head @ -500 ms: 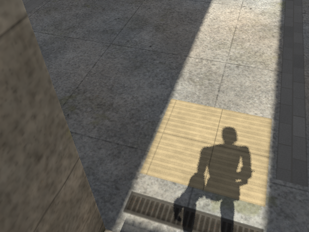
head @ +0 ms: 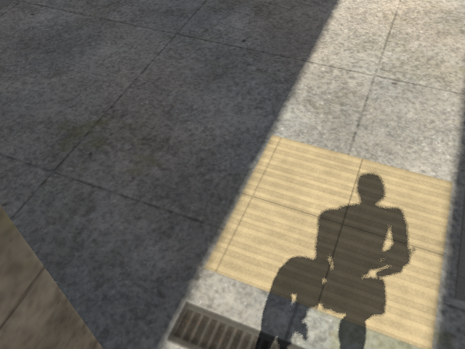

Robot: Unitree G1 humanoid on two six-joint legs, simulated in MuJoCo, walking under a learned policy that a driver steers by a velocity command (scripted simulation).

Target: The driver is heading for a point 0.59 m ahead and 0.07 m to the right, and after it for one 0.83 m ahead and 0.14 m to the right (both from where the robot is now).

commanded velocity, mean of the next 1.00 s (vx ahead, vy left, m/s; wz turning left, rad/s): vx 0.34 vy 0.00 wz -0.03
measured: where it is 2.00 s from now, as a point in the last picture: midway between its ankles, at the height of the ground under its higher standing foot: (283, 344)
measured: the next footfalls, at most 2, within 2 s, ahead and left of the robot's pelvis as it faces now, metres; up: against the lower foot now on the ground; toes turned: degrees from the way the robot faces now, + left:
left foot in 0.14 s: +0.21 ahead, +0.15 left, -0.19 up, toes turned +5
right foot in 0.52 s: +0.51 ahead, -0.10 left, -0.39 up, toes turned -1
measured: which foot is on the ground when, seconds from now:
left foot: up 0.00-0.12, down 0.14-0.54, up 0.56-0.84, down 0.86-1.00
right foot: down 0.00-0.14, up 0.16-0.50, down 0.52-0.90, up 0.92-1.00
